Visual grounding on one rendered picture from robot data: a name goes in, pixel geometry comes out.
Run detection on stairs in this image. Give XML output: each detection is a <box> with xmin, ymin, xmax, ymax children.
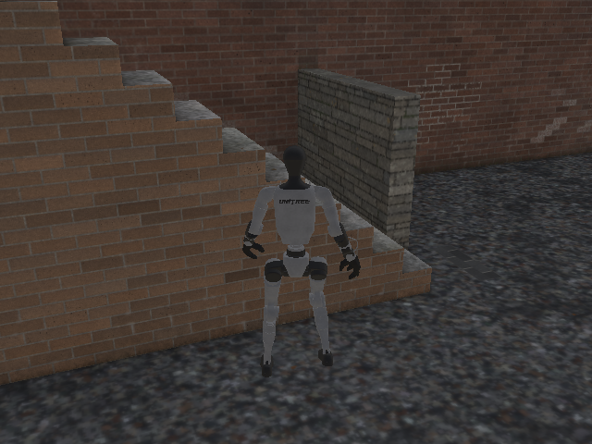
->
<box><xmin>0</xmin><ymin>0</ymin><xmax>432</xmax><ymax>386</ymax></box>

